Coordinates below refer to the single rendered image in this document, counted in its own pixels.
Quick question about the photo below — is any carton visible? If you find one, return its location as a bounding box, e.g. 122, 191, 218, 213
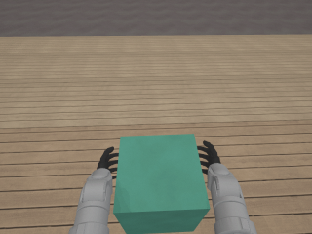
113, 134, 211, 234

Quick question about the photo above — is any right robot forearm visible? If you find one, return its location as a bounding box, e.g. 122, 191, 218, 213
207, 163, 257, 234

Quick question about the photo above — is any robot left hand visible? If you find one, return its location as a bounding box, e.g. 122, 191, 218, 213
97, 146, 119, 179

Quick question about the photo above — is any robot right hand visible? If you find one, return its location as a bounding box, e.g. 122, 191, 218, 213
197, 140, 221, 175

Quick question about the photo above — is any left robot forearm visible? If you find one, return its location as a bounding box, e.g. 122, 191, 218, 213
68, 168, 113, 234

